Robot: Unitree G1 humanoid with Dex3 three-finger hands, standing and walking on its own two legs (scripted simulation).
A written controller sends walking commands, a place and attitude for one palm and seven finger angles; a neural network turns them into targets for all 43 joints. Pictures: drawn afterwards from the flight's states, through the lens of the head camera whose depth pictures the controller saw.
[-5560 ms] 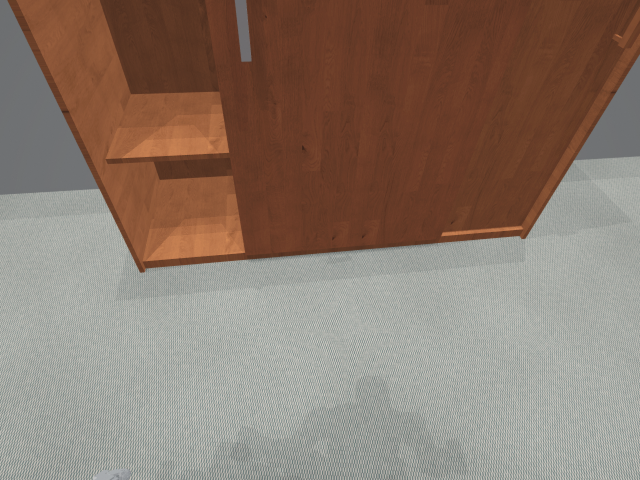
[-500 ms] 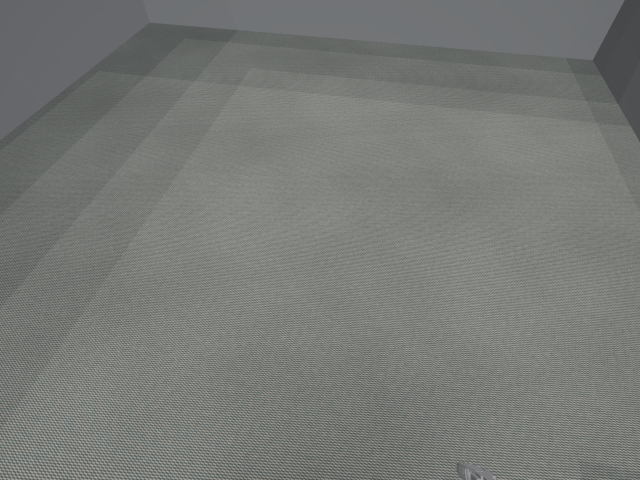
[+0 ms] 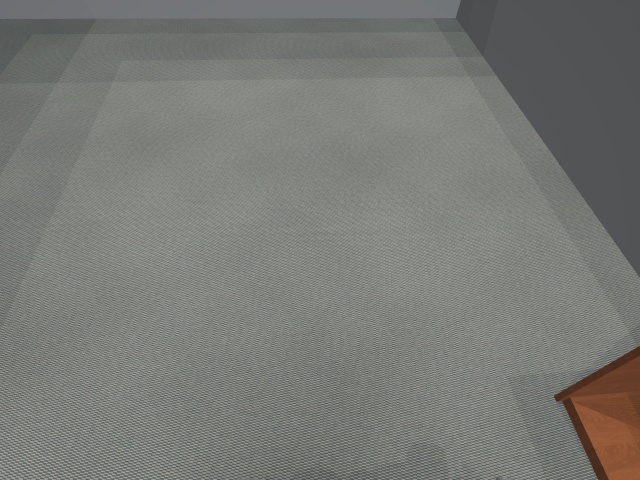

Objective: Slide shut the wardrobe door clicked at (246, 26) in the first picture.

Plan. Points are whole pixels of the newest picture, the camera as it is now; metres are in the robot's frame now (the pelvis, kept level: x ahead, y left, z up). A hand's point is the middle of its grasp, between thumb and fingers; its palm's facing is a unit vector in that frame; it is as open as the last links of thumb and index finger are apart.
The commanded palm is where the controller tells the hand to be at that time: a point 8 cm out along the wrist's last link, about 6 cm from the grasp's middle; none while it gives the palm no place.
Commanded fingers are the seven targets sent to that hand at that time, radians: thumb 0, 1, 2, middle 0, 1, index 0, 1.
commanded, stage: turn to face it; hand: right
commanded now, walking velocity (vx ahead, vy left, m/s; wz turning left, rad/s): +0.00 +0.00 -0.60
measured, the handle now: out of the picture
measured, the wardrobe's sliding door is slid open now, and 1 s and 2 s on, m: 0.40 0.40 0.40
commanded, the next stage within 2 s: none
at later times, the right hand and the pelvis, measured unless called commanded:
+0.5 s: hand out of the picture -0.07 -0.22 -0.19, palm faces +0.37 +0.89 -0.25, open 7.4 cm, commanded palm none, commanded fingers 0.00 -0.90 -0.90 0.20 0.30 0.20 0.30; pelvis -0.02 -0.01 -0.01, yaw -20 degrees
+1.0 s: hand out of the picture +0.00 -0.22 -0.13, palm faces +0.57 +0.77 -0.29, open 7.4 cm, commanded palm none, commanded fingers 0.00 -0.90 -0.90 0.20 0.30 0.20 0.30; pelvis +0.00 +0.02 +0.00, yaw -37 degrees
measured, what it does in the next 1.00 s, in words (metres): steps on the spot, turning right: left foot, then right foot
